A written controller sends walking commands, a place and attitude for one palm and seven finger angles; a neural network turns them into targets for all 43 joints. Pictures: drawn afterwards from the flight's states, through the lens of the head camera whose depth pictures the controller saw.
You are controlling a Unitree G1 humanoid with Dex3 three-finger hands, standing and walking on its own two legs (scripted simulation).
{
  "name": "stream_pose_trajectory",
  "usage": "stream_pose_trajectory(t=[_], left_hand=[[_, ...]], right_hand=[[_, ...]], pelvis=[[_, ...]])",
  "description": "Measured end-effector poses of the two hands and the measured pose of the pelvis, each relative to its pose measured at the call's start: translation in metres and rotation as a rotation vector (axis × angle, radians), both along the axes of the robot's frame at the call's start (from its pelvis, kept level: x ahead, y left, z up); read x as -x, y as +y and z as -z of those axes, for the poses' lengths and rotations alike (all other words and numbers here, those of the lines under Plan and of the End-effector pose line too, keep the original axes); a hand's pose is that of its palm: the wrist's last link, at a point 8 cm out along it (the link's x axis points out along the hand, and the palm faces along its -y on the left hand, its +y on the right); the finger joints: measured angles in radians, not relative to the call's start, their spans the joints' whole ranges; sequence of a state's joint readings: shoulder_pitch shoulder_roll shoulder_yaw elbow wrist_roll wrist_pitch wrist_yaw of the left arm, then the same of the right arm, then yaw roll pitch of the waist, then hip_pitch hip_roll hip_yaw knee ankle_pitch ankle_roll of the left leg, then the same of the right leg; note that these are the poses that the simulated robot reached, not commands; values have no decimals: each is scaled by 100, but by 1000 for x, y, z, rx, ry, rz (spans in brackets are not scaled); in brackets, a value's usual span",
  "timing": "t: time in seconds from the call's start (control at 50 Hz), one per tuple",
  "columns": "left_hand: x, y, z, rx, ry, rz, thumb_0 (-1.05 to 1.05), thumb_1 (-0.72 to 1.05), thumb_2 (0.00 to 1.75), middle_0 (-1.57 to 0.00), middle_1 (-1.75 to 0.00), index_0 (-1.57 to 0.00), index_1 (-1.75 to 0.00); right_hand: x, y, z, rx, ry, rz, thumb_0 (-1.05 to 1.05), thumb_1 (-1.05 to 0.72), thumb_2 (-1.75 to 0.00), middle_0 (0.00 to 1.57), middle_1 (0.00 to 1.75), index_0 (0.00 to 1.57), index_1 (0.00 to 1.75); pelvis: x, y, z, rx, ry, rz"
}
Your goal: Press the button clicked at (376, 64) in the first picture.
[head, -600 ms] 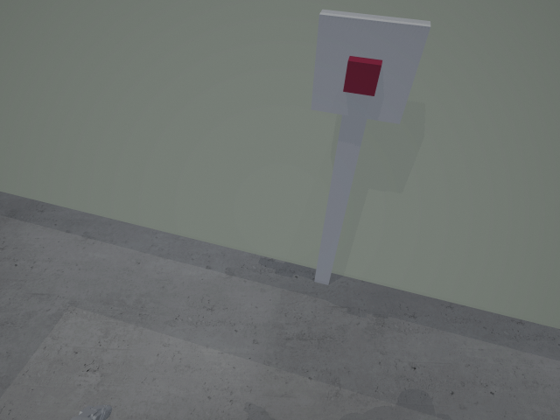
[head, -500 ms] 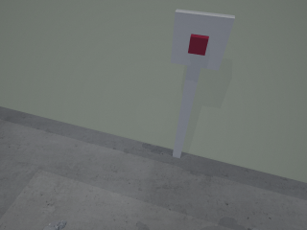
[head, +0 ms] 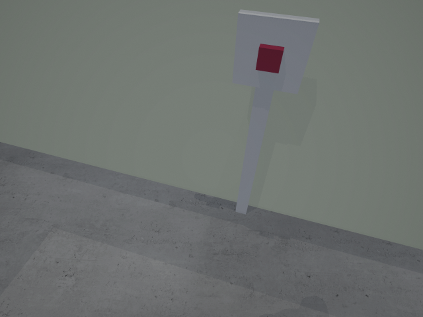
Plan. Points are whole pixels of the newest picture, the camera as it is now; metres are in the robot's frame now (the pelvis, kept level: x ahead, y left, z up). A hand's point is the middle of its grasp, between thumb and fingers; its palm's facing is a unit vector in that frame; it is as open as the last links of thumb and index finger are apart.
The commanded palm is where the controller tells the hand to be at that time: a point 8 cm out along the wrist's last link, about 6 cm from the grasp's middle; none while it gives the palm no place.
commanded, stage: stand and wait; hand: left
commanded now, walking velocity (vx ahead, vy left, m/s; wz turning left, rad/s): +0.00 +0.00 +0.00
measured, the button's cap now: (269, 58) +0.75 -0.12 +0.14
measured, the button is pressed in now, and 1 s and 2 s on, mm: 0 0 0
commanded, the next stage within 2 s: look at it before walking up in 0.26 s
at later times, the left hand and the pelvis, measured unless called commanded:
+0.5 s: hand out of the picture +0.07 +0.24 -0.15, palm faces -0.03 -0.94 -0.33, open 7.4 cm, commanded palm none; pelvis -0.01 +0.00 +0.00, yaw +0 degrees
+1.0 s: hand out of the picture +0.06 +0.24 -0.16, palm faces -0.03 -0.94 -0.33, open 7.4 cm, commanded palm none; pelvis +0.00 +0.00 +0.00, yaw +0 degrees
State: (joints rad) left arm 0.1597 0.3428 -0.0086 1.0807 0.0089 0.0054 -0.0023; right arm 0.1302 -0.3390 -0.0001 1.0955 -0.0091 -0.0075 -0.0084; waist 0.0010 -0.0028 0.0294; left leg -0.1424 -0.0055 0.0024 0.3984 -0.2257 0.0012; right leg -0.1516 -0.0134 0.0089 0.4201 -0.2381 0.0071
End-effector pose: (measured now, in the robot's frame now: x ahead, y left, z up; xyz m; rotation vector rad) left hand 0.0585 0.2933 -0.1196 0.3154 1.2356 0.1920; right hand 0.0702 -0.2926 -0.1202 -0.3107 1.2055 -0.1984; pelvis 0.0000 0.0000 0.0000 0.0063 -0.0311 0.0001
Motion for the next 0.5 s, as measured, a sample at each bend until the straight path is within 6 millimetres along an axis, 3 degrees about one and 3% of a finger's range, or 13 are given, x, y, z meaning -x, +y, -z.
stream_pose_trajectory(t=[0.2, 0.5], left_hand=[[1, -2, -2, -3, -5, 7, 1, 90, 90, -20, -29, -21, -30], [-8, -10, -2, 12, -33, 18, 1, 90, 90, -20, -30, -21, -30]], right_hand=[[15, -2, 2, -7, 24, 10, 1, -90, -90, 21, 30, 20, 29], [11, 0, 0, -14, 10, 7, 1, -90, -90, 21, 30, 20, 29]], pelvis=[[5, -3, -1, 0, 0, 1], [6, -5, -2, 1, 3, 0]])
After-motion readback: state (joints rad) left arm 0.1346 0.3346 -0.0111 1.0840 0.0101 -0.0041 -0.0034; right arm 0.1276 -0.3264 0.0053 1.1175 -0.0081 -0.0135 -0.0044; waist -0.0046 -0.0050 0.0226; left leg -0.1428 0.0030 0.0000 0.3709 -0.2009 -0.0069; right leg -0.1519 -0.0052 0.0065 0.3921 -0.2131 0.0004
